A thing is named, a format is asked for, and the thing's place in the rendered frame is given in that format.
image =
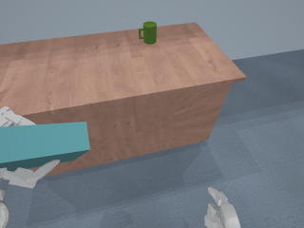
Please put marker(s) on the table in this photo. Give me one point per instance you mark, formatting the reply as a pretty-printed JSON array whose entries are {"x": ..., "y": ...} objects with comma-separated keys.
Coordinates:
[{"x": 135, "y": 98}]

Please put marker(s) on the robot right hand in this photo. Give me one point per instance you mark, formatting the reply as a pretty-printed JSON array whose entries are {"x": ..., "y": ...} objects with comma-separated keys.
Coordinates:
[{"x": 223, "y": 217}]

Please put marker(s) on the robot left hand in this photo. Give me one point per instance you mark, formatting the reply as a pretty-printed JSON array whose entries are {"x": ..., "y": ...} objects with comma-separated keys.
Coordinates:
[{"x": 21, "y": 176}]

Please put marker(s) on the sponge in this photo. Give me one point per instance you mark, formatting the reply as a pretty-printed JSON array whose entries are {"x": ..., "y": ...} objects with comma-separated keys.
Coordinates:
[{"x": 29, "y": 146}]

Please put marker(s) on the robot left forearm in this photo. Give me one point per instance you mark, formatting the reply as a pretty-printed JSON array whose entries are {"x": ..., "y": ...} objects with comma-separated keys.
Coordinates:
[{"x": 4, "y": 210}]

